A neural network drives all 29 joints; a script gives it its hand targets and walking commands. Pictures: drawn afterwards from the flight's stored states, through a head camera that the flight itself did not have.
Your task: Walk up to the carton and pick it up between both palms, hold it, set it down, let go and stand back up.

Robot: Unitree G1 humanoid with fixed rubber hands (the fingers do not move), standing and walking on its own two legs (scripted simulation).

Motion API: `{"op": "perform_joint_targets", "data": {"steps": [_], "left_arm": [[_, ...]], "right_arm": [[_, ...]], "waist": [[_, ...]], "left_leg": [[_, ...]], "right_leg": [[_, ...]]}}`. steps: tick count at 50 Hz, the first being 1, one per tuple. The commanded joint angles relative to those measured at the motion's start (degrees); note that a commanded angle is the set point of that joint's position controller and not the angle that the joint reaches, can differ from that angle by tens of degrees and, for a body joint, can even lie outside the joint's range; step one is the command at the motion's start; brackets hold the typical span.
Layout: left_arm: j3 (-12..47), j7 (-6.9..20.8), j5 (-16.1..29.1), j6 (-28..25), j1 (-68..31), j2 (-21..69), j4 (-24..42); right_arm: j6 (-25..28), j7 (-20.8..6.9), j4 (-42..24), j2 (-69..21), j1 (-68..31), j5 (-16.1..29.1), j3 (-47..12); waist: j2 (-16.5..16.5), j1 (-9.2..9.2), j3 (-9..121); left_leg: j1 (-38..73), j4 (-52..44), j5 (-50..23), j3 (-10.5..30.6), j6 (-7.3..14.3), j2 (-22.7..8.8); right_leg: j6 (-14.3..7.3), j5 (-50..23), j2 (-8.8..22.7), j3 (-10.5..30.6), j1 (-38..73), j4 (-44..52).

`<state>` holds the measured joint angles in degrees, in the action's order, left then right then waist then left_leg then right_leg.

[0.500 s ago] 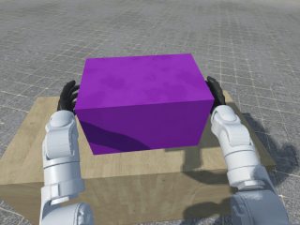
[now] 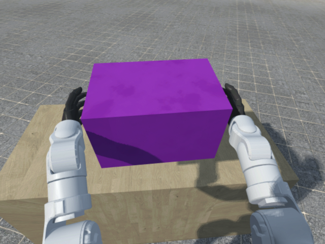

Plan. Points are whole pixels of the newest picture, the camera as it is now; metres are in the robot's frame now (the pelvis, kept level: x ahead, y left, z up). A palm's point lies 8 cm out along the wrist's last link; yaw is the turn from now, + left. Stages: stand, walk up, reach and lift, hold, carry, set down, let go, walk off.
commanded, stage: hold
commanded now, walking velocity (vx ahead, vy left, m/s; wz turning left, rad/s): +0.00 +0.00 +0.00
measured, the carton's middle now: (155, 112) +0.40 +0.00 +0.15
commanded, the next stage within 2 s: none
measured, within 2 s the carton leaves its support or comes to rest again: neither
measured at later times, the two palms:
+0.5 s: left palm (72, 120) +0.35 +0.19 +0.17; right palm (233, 114) +0.35 -0.19 +0.17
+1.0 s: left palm (71, 121) +0.35 +0.19 +0.17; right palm (233, 115) +0.35 -0.19 +0.17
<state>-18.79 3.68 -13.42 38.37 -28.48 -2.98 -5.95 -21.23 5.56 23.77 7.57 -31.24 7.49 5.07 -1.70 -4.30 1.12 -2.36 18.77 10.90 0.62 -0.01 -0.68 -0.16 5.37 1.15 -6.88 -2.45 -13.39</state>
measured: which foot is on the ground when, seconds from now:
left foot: down 0.00-1.00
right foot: down 0.00-1.00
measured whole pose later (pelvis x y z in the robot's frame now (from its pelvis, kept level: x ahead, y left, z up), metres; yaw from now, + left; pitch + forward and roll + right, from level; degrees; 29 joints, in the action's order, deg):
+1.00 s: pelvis +0.00 +0.00 +0.00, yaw +0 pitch -5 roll -1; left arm -19.0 3.7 -13.2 38.7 -28.6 -3.1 -5.3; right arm -21.1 5.5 23.4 6.8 -31.3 7.1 5.8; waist -1.5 -4.4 1.2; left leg -2.9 18.5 10.6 1.0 0.0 -0.5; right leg -0.1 5.4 1.3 -7.1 -2.9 -13.4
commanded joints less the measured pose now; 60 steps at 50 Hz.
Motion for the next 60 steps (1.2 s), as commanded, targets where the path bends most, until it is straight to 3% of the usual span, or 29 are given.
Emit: {"op": "perform_joint_targets", "data": {"steps": [1,5,7,12,15,16,17,18,19,20,22,24,27,28,31,33,34,37,39,42,43,45,47,49,50,54,56,58,60], "left_arm": [[28.8,8.3,12.0,-4.2,-40.9,25.0,12.4],[26.5,8.5,10.8,-3.0,-36.9,25.0,9.7],[26.5,9.1,10.6,-2.9,-38.7,24.5,9.3],[27.7,8.8,11.6,-3.7,-37.1,24.7,11.7],[25.4,9.1,10.0,-2.8,-37.3,23.7,9.6],[25.4,9.3,10.4,-2.7,-37.4,24.3,9.2],[26.3,9.5,10.4,-2.6,-39.4,24.4,8.9],[25.9,9.6,10.7,-2.9,-40.1,24.7,8.7],[26.7,9.5,10.9,-3.2,-39.7,25.2,8.9],[27.1,9.4,11.6,-3.9,-41.4,25.6,9.7],[28.7,8.9,12.5,-4.8,-40.8,25.8,12.3],[28.0,8.5,11.9,-4.1,-38.4,25.1,9.9],[26.2,9.0,10.8,-2.9,-36.7,24.6,9.3],[27.2,9.0,10.8,-3.1,-38.3,24.5,11.1],[27.5,8.9,10.8,-2.9,-37.5,25.0,10.0],[23.9,9.5,9.0,-2.1,-35.9,23.7,7.6],[23.6,9.9,9.1,-2.3,-36.9,23.4,7.4],[27.0,9.6,11.3,-3.8,-38.9,25.1,12.3],[29.4,8.4,12.5,-4.6,-39.9,24.9,14.3],[26.3,8.6,9.8,-3.0,-36.4,23.7,9.0],[24.7,9.1,9.0,-2.4,-35.2,23.3,7.7],[24.9,10.1,9.7,-2.4,-36.9,24.4,8.6],[27.6,9.9,11.7,-4.0,-40.8,25.8,10.6],[29.1,9.0,12.3,-4.6,-40.9,25.7,12.0],[28.6,8.6,12.2,-4.6,-39.3,25.0,10.8],[25.9,9.0,10.6,-3.1,-38.0,25.1,7.5],[25.2,9.2,10.3,-3.0,-39.1,24.8,7.1],[26.8,9.0,10.4,-3.3,-40.2,25.5,9.9],[26.8,8.8,10.6,-3.4,-39.1,24.8,10.1]], "right_arm": [[5.1,-9.5,-19.8,-28.2,-42.9,6.7,-21.4],[4.1,-9.5,-19.1,-27.3,-41.3,6.2,-20.8],[4.1,-9.4,-17.5,-27.9,-42.3,5.8,-20.4],[4.6,-9.1,-21.7,-27.5,-41.6,7.0,-22.5],[3.3,-9.4,-15.3,-27.3,-37.9,5.0,-19.8],[3.7,-9.6,-16.9,-27.5,-39.8,5.3,-20.2],[3.8,-9.6,-15.8,-27.7,-40.4,4.7,-19.2],[4.3,-9.7,-17.9,-28.2,-43.1,5.2,-19.8],[4.6,-9.7,-17.9,-27.9,-43.1,5.2,-19.5],[5.1,-9.8,-20.0,-29.0,-45.3,5.4,-20.5],[5.5,-9.6,-21.9,-28.9,-43.8,6.4,-22.2],[4.9,-9.3,-21.0,-27.1,-42.5,6.6,-21.9],[4.0,-9.0,-20.2,-26.8,-42.8,6.3,-21.3],[4.3,-9.3,-19.1,-27.6,-41.9,6.1,-21.1],[4.1,-9.6,-18.6,-27.0,-40.5,6.0,-20.2],[3.3,-9.4,-17.7,-26.5,-40.2,5.8,-20.2],[3.0,-9.4,-16.4,-28.4,-40.7,5.8,-20.2],[5.3,-9.4,-23.9,-28.9,-44.4,7.2,-22.8],[5.7,-9.4,-22.8,-28.0,-43.0,7.3,-22.7],[3.6,-9.2,-15.6,-25.8,-37.3,5.7,-19.7],[3.2,-9.2,-15.2,-25.9,-37.2,4.9,-19.1],[3.6,-9.4,-17.0,-27.3,-40.1,4.8,-19.1],[5.3,-9.7,-21.8,-30.6,-45.2,6.2,-21.8],[5.4,-9.5,-21.9,-29.0,-43.4,6.6,-21.8],[5.1,-9.5,-20.4,-27.6,-41.5,6.0,-21.0],[4.2,-9.5,-17.6,-27.6,-42.6,5.3,-20.1],[4.3,-9.9,-16.0,-27.7,-43.5,5.0,-19.5],[4.7,-10.1,-17.9,-27.8,-42.7,5.9,-20.4],[4.7,-9.9,-17.9,-27.3,-41.8,6.6,-21.1]], "waist": [[3.9,-0.14,22.9],[2.6,0.41,17.8],[2.7,-0.46,18.4],[3.1,-0.13,23.1],[2.2,-0.71,16.3],[1.7,-0.03,16.2],[2.7,-1.29,16.7],[2.3,-0.31,18.5],[3.9,-0.91,19.7],[3.1,-0.6,21.7],[3.6,-0.82,25.0],[3.4,-0.76,24.1],[2.2,0.24,20.4],[3.1,-0.68,21.2],[4.2,-0.97,19.4],[2.1,0.81,16.1],[1.2,0.37,14.7],[1.7,0.58,24.3],[4.1,-0.25,26.8],[4.6,-1.52,16.6],[3.5,-0.51,15.1],[2.6,-0.82,16.4],[2.4,-0.18,23.9],[4.4,-1.1,23.8],[3.4,-1.06,23.1],[1.9,-0.3,19.1],[2.2,0.05,18.7],[4.6,-0.04,21.4],[4.0,-0.34,22.8]], "left_leg": [[-3.5,-2.8,-16.1,-1.0,-2.4,3.5],[-6.2,-3.5,-14.8,-1.1,-1.9,3.5],[-5.9,-4.2,-14.8,-1.5,-2.0,3.7],[-2.7,-1.4,-20.2,-1.0,-2.4,4.1],[-5.0,-3.7,-14.3,-1.4,-2.3,3.6],[-5.9,-4.2,-12.4,-1.6,-2.1,3.7],[-5.3,-4.4,-11.4,-1.4,-2.3,3.9],[-6.3,-4.0,-11.7,-1.5,-2.0,4.0],[-6.5,-3.9,-11.8,-1.5,-2.1,4.1],[-5.8,-3.8,-12.0,-1.5,-1.9,3.9],[-3.8,-1.5,-19.6,-1.3,-2.3,4.0],[-1.6,-0.9,-23.5,-0.9,-2.9,3.6],[-4.8,-2.6,-17.1,-1.0,-2.5,3.9],[-4.1,-2.8,-16.9,-0.9,-2.5,3.9],[-4.3,-3.0,-17.4,-0.9,-2.9,3.8],[-6.6,-4.5,-12.8,-1.6,-1.7,4.0],[-8.4,-4.9,-10.8,-2.0,-1.3,4.2],[-4.7,-2.9,-17.8,-1.5,-2.0,4.0],[-0.8,-0.5,-24.5,-0.9,-3.2,3.8],[-3.2,-2.7,-18.0,-1.6,-3.2,3.5],[-5.3,-4.2,-13.0,-1.4,-2.6,3.7],[-6.9,-5.0,-11.1,-1.5,-1.8,3.7],[-6.6,-3.2,-15.0,-1.6,-1.5,3.9],[-3.6,-2.1,-19.4,-1.3,-2.6,4.0],[-2.4,-1.7,-20.8,-0.7,-2.5,3.4],[-4.8,-3.6,-14.0,-1.1,-2.1,3.4],[-5.4,-3.9,-13.9,-1.3,-2.4,3.4],[-4.5,-3.1,-16.0,-1.5,-2.5,3.7],[-2.9,-2.5,-16.5,-1.6,-2.5,3.9]], "right_leg": [[-0.8,-6.7,-3.7,2.7,15.2,-1.6],[-0.7,-5.9,-3.4,3.4,16.4,-0.9],[-0.2,-6.8,-3.3,3.4,16.9,-0.9],[-0.4,-11.5,-3.7,2.8,17.5,-2.3],[-0.7,-5.8,-3.6,2.7,16.0,-1.2],[-0.7,-3.7,-3.4,2.5,15.7,-0.9],[-0.6,-3.2,-3.3,2.6,14.5,-0.8],[-0.7,-4.4,-3.4,2.5,15.6,-1.2],[-0.5,-4.1,-3.3,3.0,15.8,-1.2],[-0.4,-4.7,-3.5,3.0,16.3,-1.4],[-0.3,-11.2,-3.8,2.8,17.7,-2.6],[-0.5,-12.3,-4.1,2.7,16.3,-2.2],[-0.6,-8.2,-3.5,3.0,16.7,-1.2],[-0.6,-7.2,-3.8,2.9,15.4,-1.7],[-0.8,-8.2,-3.7,2.9,16.8,-1.3],[-0.4,-5.5,-3.1,3.1,17.5,-0.6],[-0.3,-5.8,-2.7,3.6,18.3,-1.1],[-0.3,-10.7,-3.3,2.9,19.1,-2.3],[-0.4,-13.1,-4.2,2.5,16.6,-2.7],[-0.7,-7.8,-3.5,3.0,14.6,-0.4],[-0.7,-4.8,-3.2,3.0,15.4,-0.4],[-0.7,-4.7,-3.2,2.7,16.8,-0.7],[-0.4,-8.5,-3.0,3.0,18.6,-2.1],[-0.4,-10.6,-3.6,2.8,16.7,-2.3],[-0.7,-9.9,-3.9,3.0,15.4,-1.8],[-0.9,-4.7,-3.7,2.8,15.0,-0.9],[-1.0,-4.4,-3.6,2.3,15.4,-1.0],[-0.7,-6.1,-3.6,2.9,16.0,-1.6],[-0.5,-7.8,-3.4,3.1,17.5,-1.6]]}}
